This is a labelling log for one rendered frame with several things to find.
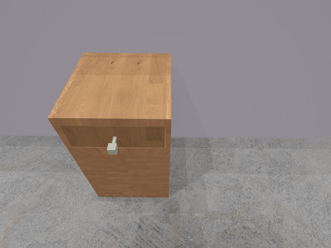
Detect cabinet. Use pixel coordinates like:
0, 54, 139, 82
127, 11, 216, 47
48, 53, 171, 197

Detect drawer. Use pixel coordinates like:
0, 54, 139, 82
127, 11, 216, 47
59, 125, 165, 148

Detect handle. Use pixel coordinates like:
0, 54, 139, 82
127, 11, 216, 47
107, 136, 118, 154

